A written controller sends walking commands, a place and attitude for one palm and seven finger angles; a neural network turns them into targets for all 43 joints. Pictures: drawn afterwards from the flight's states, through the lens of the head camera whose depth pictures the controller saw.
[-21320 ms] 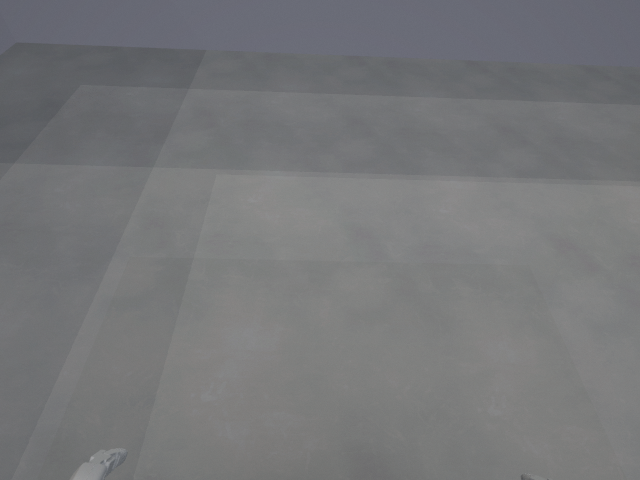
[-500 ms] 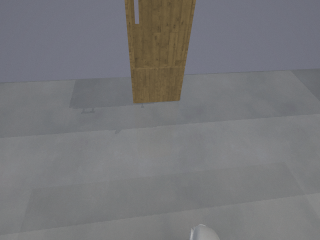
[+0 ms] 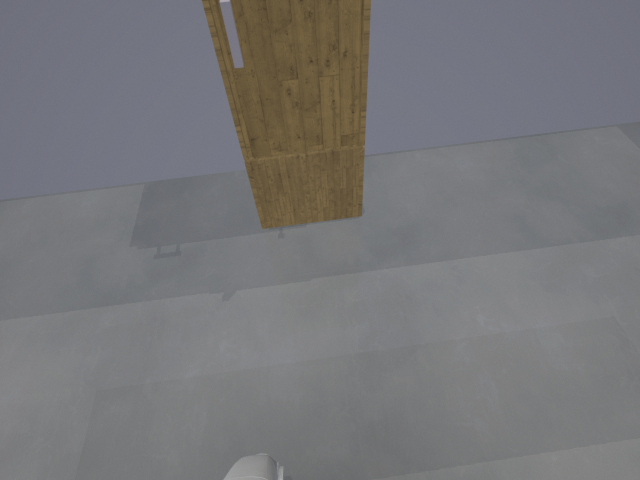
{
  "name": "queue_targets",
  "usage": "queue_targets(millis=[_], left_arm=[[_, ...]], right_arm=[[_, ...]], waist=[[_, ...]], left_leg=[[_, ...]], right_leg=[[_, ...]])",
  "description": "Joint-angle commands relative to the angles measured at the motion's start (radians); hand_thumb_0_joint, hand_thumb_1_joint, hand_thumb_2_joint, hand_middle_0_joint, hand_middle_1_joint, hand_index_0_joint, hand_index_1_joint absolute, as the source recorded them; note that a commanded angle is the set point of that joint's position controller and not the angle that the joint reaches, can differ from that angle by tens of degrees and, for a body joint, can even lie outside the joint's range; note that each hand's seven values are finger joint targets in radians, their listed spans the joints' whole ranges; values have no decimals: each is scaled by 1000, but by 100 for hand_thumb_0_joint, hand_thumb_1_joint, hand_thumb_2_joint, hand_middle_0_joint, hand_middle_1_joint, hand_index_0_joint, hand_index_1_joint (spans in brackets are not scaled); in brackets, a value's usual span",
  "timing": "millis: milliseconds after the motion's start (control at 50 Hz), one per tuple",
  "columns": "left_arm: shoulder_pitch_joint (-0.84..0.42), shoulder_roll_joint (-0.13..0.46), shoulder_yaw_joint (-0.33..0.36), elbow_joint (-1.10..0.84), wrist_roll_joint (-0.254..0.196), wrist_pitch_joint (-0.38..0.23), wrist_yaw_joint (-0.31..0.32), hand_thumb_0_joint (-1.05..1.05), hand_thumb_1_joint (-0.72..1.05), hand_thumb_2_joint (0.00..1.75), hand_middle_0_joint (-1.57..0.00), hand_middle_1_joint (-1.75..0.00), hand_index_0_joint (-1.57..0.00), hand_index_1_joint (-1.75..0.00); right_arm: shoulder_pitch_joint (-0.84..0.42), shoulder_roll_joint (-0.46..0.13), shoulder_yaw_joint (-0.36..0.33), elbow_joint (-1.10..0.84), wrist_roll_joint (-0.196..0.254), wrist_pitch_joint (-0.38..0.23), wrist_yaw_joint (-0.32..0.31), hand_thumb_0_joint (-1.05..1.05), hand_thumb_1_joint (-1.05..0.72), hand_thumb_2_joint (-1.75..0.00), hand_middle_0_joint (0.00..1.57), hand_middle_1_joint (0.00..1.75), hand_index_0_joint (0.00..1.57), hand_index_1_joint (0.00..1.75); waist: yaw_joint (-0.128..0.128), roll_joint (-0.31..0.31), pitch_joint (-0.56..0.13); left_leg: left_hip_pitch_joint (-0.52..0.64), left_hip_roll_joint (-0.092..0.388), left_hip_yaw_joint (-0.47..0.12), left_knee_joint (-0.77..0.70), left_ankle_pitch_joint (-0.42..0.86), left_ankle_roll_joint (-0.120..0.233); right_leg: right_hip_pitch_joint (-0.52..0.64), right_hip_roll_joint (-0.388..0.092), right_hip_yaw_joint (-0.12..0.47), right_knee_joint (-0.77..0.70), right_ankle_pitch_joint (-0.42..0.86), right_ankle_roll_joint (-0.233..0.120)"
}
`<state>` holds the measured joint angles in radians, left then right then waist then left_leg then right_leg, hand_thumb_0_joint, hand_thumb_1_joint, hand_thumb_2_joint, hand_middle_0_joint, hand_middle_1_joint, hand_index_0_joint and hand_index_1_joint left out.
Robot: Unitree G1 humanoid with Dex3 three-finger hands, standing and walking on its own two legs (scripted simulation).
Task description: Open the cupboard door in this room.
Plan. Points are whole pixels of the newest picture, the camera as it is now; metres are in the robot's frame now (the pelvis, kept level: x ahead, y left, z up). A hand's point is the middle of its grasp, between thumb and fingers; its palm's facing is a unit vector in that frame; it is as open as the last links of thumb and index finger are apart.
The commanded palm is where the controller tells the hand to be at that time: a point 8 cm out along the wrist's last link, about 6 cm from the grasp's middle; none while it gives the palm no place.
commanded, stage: stand and wait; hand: left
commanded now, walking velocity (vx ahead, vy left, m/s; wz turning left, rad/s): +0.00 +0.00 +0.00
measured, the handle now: (232, 31) +1.11 +0.27 +0.05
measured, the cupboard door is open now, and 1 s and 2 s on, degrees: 0 0 0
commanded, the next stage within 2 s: look at it before walking up in 1.20 s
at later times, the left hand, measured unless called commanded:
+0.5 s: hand out of the picture +0.04 +0.20 -0.17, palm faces +0.02 -0.99 -0.14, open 7.4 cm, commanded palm none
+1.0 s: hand out of the picture +0.08 +0.22 -0.18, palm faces -0.02 -0.98 -0.18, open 7.3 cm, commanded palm none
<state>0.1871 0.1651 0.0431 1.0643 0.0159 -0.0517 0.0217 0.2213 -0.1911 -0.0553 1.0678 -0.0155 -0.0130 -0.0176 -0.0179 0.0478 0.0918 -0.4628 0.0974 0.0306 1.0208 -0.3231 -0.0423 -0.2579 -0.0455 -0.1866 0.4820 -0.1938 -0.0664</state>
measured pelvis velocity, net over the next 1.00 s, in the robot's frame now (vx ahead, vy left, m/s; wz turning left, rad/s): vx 0.08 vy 0.05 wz -0.05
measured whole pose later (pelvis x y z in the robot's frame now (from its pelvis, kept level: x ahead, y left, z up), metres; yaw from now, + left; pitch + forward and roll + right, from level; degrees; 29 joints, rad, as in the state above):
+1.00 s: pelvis +0.08 +0.05 +0.00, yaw -3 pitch -2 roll +0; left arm 0.28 0.13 0.00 1.15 0.01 -0.01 0.05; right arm 0.31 -0.10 0.00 1.18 0.00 -0.03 -0.04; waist -0.01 -0.01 0.04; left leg -0.09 0.00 0.14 0.39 -0.27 0.03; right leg -0.12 -0.08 -0.12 0.42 -0.27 0.04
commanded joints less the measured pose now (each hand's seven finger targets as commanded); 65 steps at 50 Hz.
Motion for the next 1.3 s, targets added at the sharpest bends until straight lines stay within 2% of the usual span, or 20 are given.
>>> queue_targets(millis=[0,60,80,120,140,160,180,200,220,260,340,460,480,820,980,1140,1280], left_arm=[[33,100,4,-27,1,-10,-6,0,90,90,-20,-30,-20,-30],[81,122,6,6,3,-3,-5,0,90,90,-20,-30,-20,-30],[83,125,7,14,0,0,-3,0,90,90,-20,-30,-20,-30],[76,109,1,25,-10,7,1,0,90,90,-20,-30,-20,-30],[94,85,-7,28,-14,12,0,0,90,90,-20,-30,-20,-30],[113,66,-13,31,-15,18,-1,0,90,90,-20,-30,-20,-30],[127,47,-15,37,-10,21,3,0,90,90,-20,-30,-20,-30],[132,49,-19,52,-8,23,2,0,90,90,-20,-30,-20,-30],[130,56,-20,62,-8,28,2,0,90,90,-20,-30,-20,-30],[142,66,-23,68,-8,28,3,0,90,90,-20,-30,-20,-30],[165,57,-31,83,-8,27,7,0,90,90,-20,-30,-20,-30],[178,53,-32,81,-8,26,13,0,90,90,-20,-30,-20,-30],[178,52,-32,82,-8,26,14,0,90,90,-20,-30,-20,-30],[189,49,-32,70,-12,37,26,0,90,90,-20,-30,-20,-30],[197,43,-32,74,-9,35,29,0,90,90,-20,-30,-20,-30],[204,39,-34,77,-8,32,29,0,90,90,-20,-30,-20,-30],[208,41,-34,78,-7,29,28,0,90,90,-20,-30,-20,-30]], right_arm=[[137,22,15,12,-2,16,8,0,-90,-90,20,30,20,30],[53,13,21,-7,1,2,7,0,-90,-90,20,30,20,30],[53,10,24,-5,1,-1,4,0,-90,-90,20,30,20,30],[81,-4,26,16,2,-15,2,0,-90,-90,20,30,20,30],[87,-35,24,21,3,-25,-2,0,-90,-90,20,30,20,30],[68,-68,20,17,2,-27,-6,0,-90,-90,20,30,20,30],[41,-72,22,12,0,-21,-10,0,-90,-90,20,30,20,30],[17,-58,28,15,2,-20,-14,0,-90,-90,20,30,20,30],[9,-47,32,18,5,-20,-15,0,-90,-90,20,30,20,30],[16,-46,35,21,8,-15,-16,0,-90,-90,20,30,20,30],[34,-33,37,28,7,-13,-18,0,-90,-90,20,30,20,30],[70,-39,37,42,8,-20,-20,0,-90,-90,20,30,20,30],[73,-37,38,45,8,-21,-21,0,-90,-90,20,30,20,30],[162,-12,38,94,11,-25,-24,0,-90,-90,20,30,20,30],[168,1,34,97,10,-25,-26,0,-90,-90,20,30,20,30],[164,-2,32,93,11,-24,-28,0,-90,-90,20,30,20,30],[153,-7,31,87,12,-23,-27,0,-90,-90,20,30,20,30]], waist=[[-3,-180,-82],[33,-166,-92],[28,-156,-96],[8,-95,-110],[11,-10,-117],[28,55,-91],[40,41,-57],[40,38,-45],[37,89,-41],[39,81,-22],[30,14,-14],[27,-30,-48],[28,-38,-34],[28,-53,-20],[24,-36,-19],[18,-32,-13],[17,-40,0]], left_leg=[[130,9,13,-180,24,-21],[165,-9,22,-355,2,-20],[210,-10,21,-418,32,-20],[351,-7,11,-601,201,-14],[403,44,-40,-633,311,2],[363,102,-80,-650,353,30],[302,119,-77,-660,321,50],[291,97,-62,-667,291,48],[280,83,-61,-695,272,47],[261,71,-50,-717,238,42],[295,49,-36,-727,190,40],[329,50,-34,-723,279,50],[326,49,-33,-723,291,51],[328,43,-19,-712,375,62],[342,40,-9,-699,405,63],[354,37,-7,-696,393,65],[346,34,-8,-702,334,66]], right_leg=[[-32,-226,163,-239,243,-64],[42,-237,204,-201,271,-80],[37,-232,204,-188,246,-73],[-11,-184,176,-134,150,-20],[-49,-128,149,-99,81,23],[-29,-91,130,-92,33,53],[13,-85,131,-123,10,67],[29,-87,132,-132,40,71],[57,-91,123,-128,42,77],[91,-92,128,-142,42,77],[79,-101,138,-177,42,72],[114,-106,131,-160,96,72],[111,-108,128,-158,103,73],[130,-102,124,-114,138,72],[122,-103,126,-106,169,70],[114,-102,133,-116,174,68],[111,-103,139,-134,154,66]])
